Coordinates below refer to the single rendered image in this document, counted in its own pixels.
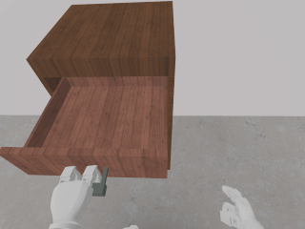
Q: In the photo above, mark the handle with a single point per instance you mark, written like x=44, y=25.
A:
x=99, y=189

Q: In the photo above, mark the robot right hand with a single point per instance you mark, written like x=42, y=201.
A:
x=242, y=209

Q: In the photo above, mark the robot right forearm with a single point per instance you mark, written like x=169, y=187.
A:
x=250, y=224

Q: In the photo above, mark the robot left hand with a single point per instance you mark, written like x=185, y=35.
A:
x=71, y=197

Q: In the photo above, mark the drawer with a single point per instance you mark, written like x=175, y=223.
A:
x=119, y=122

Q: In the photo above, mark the cabinet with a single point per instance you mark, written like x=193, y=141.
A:
x=110, y=40

